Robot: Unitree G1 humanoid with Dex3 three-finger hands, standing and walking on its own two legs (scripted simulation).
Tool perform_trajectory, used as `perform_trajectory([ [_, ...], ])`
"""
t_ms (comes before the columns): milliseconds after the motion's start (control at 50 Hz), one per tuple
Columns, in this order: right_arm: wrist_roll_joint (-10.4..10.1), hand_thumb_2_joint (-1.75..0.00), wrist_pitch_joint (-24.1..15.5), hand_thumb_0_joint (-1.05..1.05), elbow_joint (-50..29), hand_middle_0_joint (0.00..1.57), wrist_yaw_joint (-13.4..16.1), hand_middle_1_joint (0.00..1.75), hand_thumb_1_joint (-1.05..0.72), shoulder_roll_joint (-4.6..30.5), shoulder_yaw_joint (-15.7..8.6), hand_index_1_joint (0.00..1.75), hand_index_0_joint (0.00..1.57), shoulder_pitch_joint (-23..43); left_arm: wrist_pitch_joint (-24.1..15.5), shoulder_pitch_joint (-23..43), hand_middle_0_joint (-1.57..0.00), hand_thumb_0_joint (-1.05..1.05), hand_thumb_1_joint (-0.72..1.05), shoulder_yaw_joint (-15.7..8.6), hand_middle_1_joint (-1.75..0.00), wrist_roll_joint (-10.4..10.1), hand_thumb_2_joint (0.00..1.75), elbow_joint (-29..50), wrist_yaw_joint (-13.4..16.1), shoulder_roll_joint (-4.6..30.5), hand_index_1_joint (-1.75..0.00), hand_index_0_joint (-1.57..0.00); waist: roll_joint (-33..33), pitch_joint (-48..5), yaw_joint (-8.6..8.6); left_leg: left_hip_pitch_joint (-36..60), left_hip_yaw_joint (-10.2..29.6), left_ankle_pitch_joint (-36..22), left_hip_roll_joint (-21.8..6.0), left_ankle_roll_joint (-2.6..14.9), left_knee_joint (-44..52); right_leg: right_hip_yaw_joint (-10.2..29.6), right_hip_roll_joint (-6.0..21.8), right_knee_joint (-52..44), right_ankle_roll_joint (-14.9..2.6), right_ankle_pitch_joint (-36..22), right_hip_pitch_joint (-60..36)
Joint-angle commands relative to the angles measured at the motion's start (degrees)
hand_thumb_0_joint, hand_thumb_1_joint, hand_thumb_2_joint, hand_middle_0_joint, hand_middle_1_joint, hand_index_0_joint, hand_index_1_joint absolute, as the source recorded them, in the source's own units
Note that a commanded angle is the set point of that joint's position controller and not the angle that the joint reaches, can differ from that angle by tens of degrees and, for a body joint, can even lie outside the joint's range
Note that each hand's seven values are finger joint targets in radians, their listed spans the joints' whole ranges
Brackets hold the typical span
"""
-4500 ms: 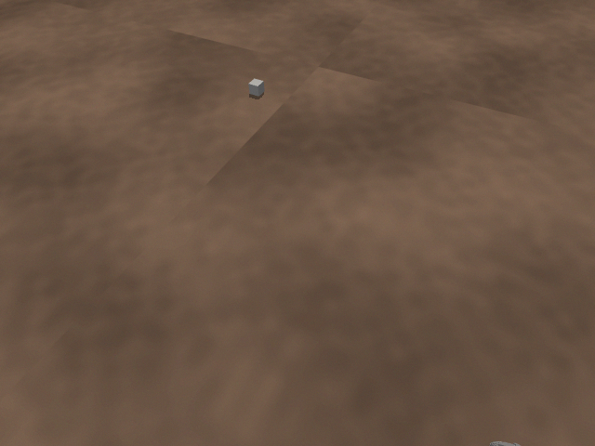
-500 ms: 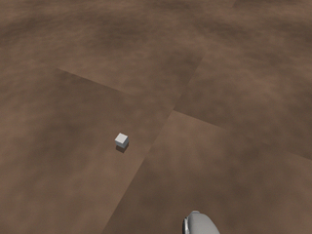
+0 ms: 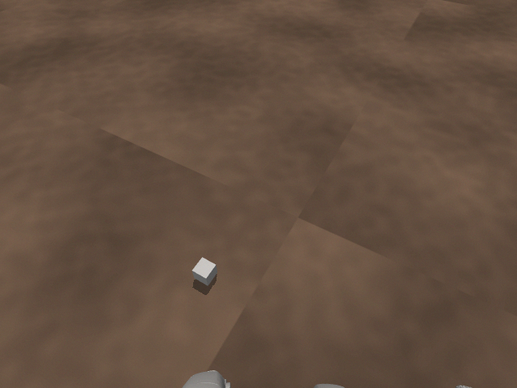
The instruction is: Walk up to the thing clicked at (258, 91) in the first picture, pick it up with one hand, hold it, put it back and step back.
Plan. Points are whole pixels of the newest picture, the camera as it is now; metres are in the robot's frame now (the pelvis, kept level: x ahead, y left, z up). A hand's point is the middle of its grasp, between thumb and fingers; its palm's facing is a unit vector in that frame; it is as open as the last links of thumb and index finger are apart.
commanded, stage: walk up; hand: left
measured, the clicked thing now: (205, 271) +0.63 +0.23 -0.72
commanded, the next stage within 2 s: stand in 1.84 s
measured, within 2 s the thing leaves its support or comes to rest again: neither
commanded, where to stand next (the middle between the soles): +0.26 +0.00 m, yaw +0 degrees
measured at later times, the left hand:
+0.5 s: hand (134, 325) +0.23 +0.24 -0.11, palm faces -0.05 -0.90 -0.43, open 7.4 cm
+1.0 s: hand (128, 336) +0.22 +0.26 -0.15, palm faces -0.01 -0.94 -0.34, open 7.4 cm
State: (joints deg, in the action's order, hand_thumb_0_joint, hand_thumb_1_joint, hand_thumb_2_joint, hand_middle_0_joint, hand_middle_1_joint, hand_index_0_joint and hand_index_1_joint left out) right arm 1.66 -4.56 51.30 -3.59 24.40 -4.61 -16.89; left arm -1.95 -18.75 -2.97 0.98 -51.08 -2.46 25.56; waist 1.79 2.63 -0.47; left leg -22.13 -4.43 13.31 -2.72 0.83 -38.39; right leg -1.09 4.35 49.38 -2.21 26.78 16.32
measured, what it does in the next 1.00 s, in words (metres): walks ahead: right foot, then left foot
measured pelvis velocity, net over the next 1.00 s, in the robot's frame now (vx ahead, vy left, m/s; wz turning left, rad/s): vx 0.16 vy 0.00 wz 0.01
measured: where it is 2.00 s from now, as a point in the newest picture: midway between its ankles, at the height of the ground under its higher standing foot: outside the picture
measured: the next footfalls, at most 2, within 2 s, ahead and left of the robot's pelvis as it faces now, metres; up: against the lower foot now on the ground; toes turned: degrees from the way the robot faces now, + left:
right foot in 0.34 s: +0.23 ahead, -0.15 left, +0.00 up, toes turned -3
left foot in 0.64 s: +0.25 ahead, +0.12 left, +0.00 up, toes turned +1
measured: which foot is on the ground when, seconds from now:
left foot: down 0.00-0.34, up 0.36-0.62, down 0.64-1.00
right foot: up 0.00-0.32, down 0.34-1.00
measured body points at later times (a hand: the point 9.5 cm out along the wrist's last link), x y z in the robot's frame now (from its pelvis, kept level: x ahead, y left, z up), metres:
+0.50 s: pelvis +0.13 -0.03 +0.01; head +0.16 -0.05 +0.45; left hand +0.23 +0.29 -0.08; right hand +0.18 -0.35 -0.13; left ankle +0.15 +0.11 -0.67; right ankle +0.19 -0.15 -0.72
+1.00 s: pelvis +0.16 +0.00 +0.02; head +0.18 +0.01 +0.47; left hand +0.22 +0.31 -0.12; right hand +0.28 -0.30 -0.10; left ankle +0.22 +0.12 -0.72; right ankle +0.19 -0.15 -0.72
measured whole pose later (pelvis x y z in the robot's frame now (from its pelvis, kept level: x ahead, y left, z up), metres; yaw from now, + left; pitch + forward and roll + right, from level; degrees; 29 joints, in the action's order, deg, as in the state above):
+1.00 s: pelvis +0.16 +0.00 +0.02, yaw +0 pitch -3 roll -1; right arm -0.1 0.0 61.6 -1.5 20.2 0.4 -3.0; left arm -0.9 -7.6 0.5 -0.1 -63.6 -0.3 21.9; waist -0.1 4.8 -1.4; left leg -17.2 -0.3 12.5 -2.0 -0.2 -32.2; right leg -2.9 2.7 29.4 2.1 13.3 13.3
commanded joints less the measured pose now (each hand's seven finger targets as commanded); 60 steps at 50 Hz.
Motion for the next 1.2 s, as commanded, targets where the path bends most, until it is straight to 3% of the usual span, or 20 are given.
perform_trajectory([
  [0,-1.4,-0.90,-1.4,0.00,-4.0,0.20,2.0,0.30,-0.90,17.4,-4.0,0.30,0.20,-4.6,-2.1,1.9,-0.20,0.00,0.90,-2.3,-0.30,-0.9,0.90,3.9,1.2,12.1,-0.30,-0.20,-6.9,2.8,2.71,16.2,31.8,19.0,-18.8,12.72,25.6,7.2,0.2,16.5,-0.57,-2.9,25.8],
  [40,-1.3,-0.90,-1.6,0.00,-4.4,0.20,2.3,0.30,-0.90,15.5,-3.2,0.30,0.20,-3.1,-2.2,-0.6,-0.20,0.00,0.90,-2.7,-0.30,-0.9,0.90,1.7,0.8,12.2,-0.30,-0.20,-10.2,1.2,1.47,14.4,20.6,6.5,-15.1,10.91,23.0,5.5,2.3,10.9,0.34,-6.1,20.7],
  [80,-1.0,-0.90,-1.5,0.00,-4.6,0.20,2.3,0.30,-0.90,15.1,-3.0,0.30,0.20,-2.6,-1.9,0.1,-0.20,0.00,0.90,-2.6,-0.30,-0.7,0.90,1.7,0.1,10.8,-0.30,-0.20,-11.2,0.7,1.58,12.1,15.0,1.5,-13.5,11.76,22.7,2.8,2.0,5.1,1.75,-6.3,16.2],
  [180,-0.9,-0.90,-1.2,0.00,-5.6,0.20,1.8,0.30,-0.90,16.1,-3.1,0.30,0.20,-3.4,-1.8,5.3,-0.20,0.00,0.90,-2.9,-0.30,-0.3,0.90,3.6,-1.1,9.2,-0.30,-0.20,-11.3,1.8,2.74,8.9,11.1,4.6,-12.5,11.95,22.8,-0.8,1.2,-6.9,1.77,-11.3,10.7],
  [280,-1.3,-0.90,0.2,0.00,-7.2,0.20,1.7,0.30,-0.90,13.3,-1.8,0.30,0.20,0.0,-2.9,-1.1,-0.20,0.00,0.90,-3.9,-0.30,-0.2,0.90,0.5,-0.1,9.8,-0.30,-0.20,-5.3,-1.5,-1.90,-0.1,6.3,5.5,-9.1,8.05,9.8,-3.1,-3.2,-17.0,0.91,-15.6,-9.0],
  [300,-1.3,-0.90,0.4,0.00,-7.2,0.20,1.8,0.30,-0.90,10.4,-0.7,0.30,0.20,-1.9,-3.3,-3.9,-0.20,0.00,0.90,-4.6,-0.30,-0.1,0.90,0.0,0.5,11.5,-0.30,-0.20,1.4,-3.4,-3.48,-4.1,3.3,4.0,-6.0,6.31,-0.2,0.4,-2.3,-20.8,-0.26,-11.4,-16.3],
  [320,-1.8,-0.90,0.6,0.00,-7.4,0.20,2.4,0.30,-0.90,4.8,1.3,0.30,0.20,-2.9,-3.8,-4.6,-0.20,0.00,0.90,-5.0,-0.30,0.4,0.90,0.6,1.7,15.4,-0.30,-0.20,14.8,-3.8,-3.70,-10.5,-1.8,9.7,0.4,1.96,-16.0,21.0,12.0,-29.7,-4.27,-11.7,-17.1],
  [340,-1.5,-0.90,1.4,0.00,-6.8,0.20,3.1,0.30,-0.90,8.3,0.5,0.30,0.20,-2.6,-3.6,-3.0,-0.20,0.00,0.90,-4.9,-0.30,-0.3,0.90,2.1,1.9,17.8,-0.30,-0.20,11.6,-2.6,-3.31,-14.5,2.2,19.0,2.7,1.00,-21.2,33.9,20.2,-33.7,-11.84,-12.9,-14.7],
  [360,-1.4,-0.90,2.0,0.00,-5.7,0.20,3.7,0.30,-0.90,11.7,-0.7,0.30,0.20,-2.4,-3.2,-1.4,-0.20,0.00,0.90,-4.6,-0.30,-1.0,0.90,2.6,2.0,17.3,-0.30,-0.20,6.4,-1.2,-2.63,-12.9,6.3,20.1,0.0,0.85,-24.5,31.7,20.4,-31.0,-14.64,-17.5,-11.4],
  [380,-1.8,-0.90,2.0,0.00,-4.9,0.20,3.8,0.30,-0.90,11.8,-0.7,0.30,0.20,-2.4,-3.0,-0.9,-0.20,0.00,0.90,-4.3,-0.30,-1.2,0.90,2.8,2.3,15.9,-0.30,-0.20,5.5,-1.4,-2.33,-12.9,7.7,19.0,-0.7,1.08,-24.8,26.2,18.2,-29.1,-14.65,-24.9,-11.3],
  [440,-1.9,-0.90,2.3,0.00,-1.9,0.20,3.6,0.30,-0.90,10.5,-0.5,0.30,0.20,-4.6,-2.8,3.6,-0.20,0.00,0.90,-2.8,-0.30,-0.7,0.90,3.5,3.0,13.3,-0.30,-0.20,7.5,-3.8,0.13,-6.3,6.1,13.6,-1.5,0.44,-17.7,12.3,12.0,-24.3,-10.76,-35.4,-6.7],
  [540,-1.9,-0.90,3.1,0.00,0.2,0.20,3.6,0.30,-0.90,8.2,-0.1,0.30,0.20,-1.1,-1.9,8.5,-0.20,0.00,0.90,-1.6,-0.30,-0.8,0.90,3.4,3.5,12.3,-0.30,-0.20,9.4,-4.9,0.84,5.6,2.0,4.3,0.4,-0.35,-3.4,6.5,10.4,-18.9,-8.92,-40.8,2.1],
  [600,-1.3,-0.90,2.6,0.00,1.1,0.20,4.0,0.30,-0.90,10.8,-1.1,0.30,0.20,0.5,-0.7,10.4,-0.20,0.00,0.90,-0.5,-0.30,-1.5,0.90,3.1,3.4,10.3,-0.30,-0.20,3.5,-4.8,2.32,12.8,4.8,-7.7,-0.5,1.32,6.2,5.4,7.6,-14.0,-4.12,-24.4,9.3],
  [620,-0.7,-0.90,2.3,0.00,0.7,0.20,4.1,0.30,-0.90,13.6,-1.5,0.30,0.20,2.2,-0.3,9.9,-0.20,0.00,0.90,0.0,-0.30,-1.8,0.90,3.0,3.3,8.1,-0.30,-0.20,-3.2,-5.2,1.29,12.0,14.3,-9.6,-7.6,3.40,9.8,3.2,3.8,-10.7,-1.23,-14.9,11.1],
  [640,-1.7,-0.90,2.2,0.00,-0.5,0.20,3.9,0.30,-0.90,15.6,-1.2,0.30,0.20,7.4,0.4,7.8,-0.20,0.00,0.90,0.0,-0.30,-2.6,0.90,1.2,3.5,8.3,-0.30,-0.20,-9.2,-5.2,-0.86,3.8,23.4,-2.0,-14.2,8.90,14.5,-0.4,-2.1,-6.2,0.58,-3.8,4.6],
  [660,-1.9,-0.90,2.4,0.00,-0.3,0.20,3.6,0.30,-0.90,14.9,-0.9,0.30,0.20,10.4,0.7,7.5,-0.20,0.00,0.90,-0.5,-0.30,-1.9,0.90,-1.3,3.7,9.2,-0.30,-0.20,-8.9,-4.3,-1.19,-1.3,23.7,2.7,-14.5,10.49,15.5,0.1,-1.9,-5.5,0.58,0.3,-1.1],
  [720,-1.9,-0.90,3.3,0.00,1.2,0.20,3.5,0.30,-0.90,11.1,1.0,0.30,0.20,13.8,0.0,8.1,-0.20,0.00,0.90,-0.3,-0.30,-1.3,0.90,-4.0,3.3,9.3,-0.30,-0.20,-7.9,-2.1,-1.99,-3.2,14.1,6.6,-6.9,3.69,11.8,3.9,1.0,-18.1,-0.43,-7.1,-3.0],
  [760,-1.8,-0.90,3.6,0.00,2.8,0.20,3.2,0.30,-0.90,10.5,1.3,0.30,0.20,12.8,-0.4,11.5,-0.20,0.00,0.90,-0.4,-0.30,-1.0,0.90,-4.3,3.1,11.6,-0.30,-0.20,-6.3,-1.8,0.19,2.5,11.7,9.2,-3.8,1.75,10.7,8.5,4.4,-22.5,-1.91,-5.4,2.7],
  [840,-1.7,-0.90,3.2,0.00,4.7,0.20,3.0,0.30,-0.90,10.5,1.8,0.30,0.20,15.4,-0.3,11.9,-0.20,0.00,0.90,0.8,-0.30,-1.4,0.90,-7.4,3.0,8.8,-0.30,-0.20,-7.6,-4.4,-0.83,4.5,15.1,6.1,-7.1,3.38,15.6,2.4,0.3,-21.1,0.49,-9.9,-2.5],
  [1180,-2.1,-0.90,3.6,0.00,11.0,0.20,3.0,0.30,-0.90,8.5,2.4,0.30,0.20,19.3,-0.5,16.5,-0.20,0.00,0.90,1.2,-0.30,-1.0,0.90,-12.6,2.7,7.7,-0.30,-0.20,-1.6,-5.8,-0.14,14.1,9.6,-7.2,-4.6,0.30,19.5,3.3,4.3,-33.2,1.83,-19.4,-7.2],
])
